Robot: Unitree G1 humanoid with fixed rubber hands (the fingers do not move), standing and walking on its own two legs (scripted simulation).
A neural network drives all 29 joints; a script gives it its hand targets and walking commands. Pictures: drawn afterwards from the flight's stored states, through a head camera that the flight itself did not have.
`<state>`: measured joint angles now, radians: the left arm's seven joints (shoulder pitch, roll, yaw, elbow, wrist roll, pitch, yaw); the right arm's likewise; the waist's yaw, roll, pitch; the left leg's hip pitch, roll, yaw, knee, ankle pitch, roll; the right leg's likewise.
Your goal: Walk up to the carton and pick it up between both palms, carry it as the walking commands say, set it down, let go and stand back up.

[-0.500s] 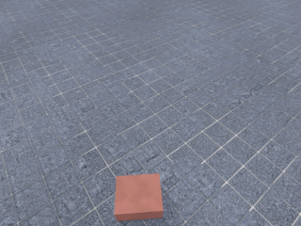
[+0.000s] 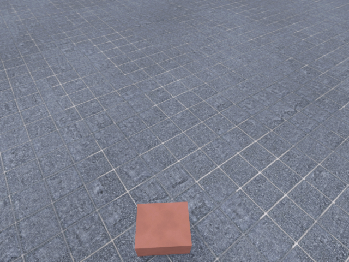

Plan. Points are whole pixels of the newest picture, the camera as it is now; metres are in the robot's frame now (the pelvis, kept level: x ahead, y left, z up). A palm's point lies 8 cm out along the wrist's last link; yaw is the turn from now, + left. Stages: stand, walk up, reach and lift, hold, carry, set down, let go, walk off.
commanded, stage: reach and lift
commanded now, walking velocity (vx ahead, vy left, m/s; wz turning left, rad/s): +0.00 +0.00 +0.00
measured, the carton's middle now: (163, 228) +0.44 +0.05 -0.70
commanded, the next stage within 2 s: none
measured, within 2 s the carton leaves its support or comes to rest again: neither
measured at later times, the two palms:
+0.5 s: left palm out of the picture +0.15 +0.26 -0.16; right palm out of the picture +0.13 -0.20 -0.16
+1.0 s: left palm (86, 231) +0.26 +0.26 -0.18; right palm (236, 229) +0.27 -0.19 -0.19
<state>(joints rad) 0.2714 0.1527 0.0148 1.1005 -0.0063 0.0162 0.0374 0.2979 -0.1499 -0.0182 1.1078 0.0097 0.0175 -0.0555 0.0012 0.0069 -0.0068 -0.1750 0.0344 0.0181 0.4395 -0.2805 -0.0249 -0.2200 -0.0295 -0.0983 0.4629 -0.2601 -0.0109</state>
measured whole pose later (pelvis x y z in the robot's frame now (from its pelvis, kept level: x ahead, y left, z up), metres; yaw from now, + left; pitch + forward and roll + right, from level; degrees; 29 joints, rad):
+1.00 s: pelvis -0.11 +0.02 -0.09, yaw -2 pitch +22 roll +1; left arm -0.68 0.26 0.20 0.70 -0.05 0.50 0.00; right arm -0.71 -0.26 -0.16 0.73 0.03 0.51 0.01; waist 0.05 -0.02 0.13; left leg -1.08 0.00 0.01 1.04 -0.34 -0.01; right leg -1.12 -0.03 0.01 1.00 -0.27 0.01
